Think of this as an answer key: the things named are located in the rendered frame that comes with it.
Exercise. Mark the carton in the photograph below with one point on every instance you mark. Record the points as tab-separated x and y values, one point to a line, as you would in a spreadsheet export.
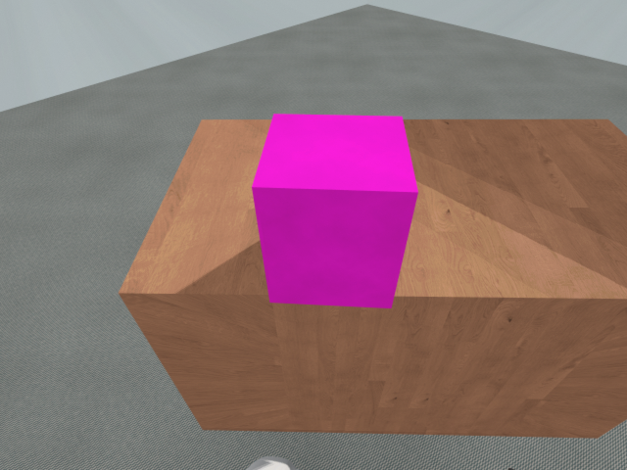
334	199

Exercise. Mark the pedestal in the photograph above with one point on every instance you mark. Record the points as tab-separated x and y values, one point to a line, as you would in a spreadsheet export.
510	312

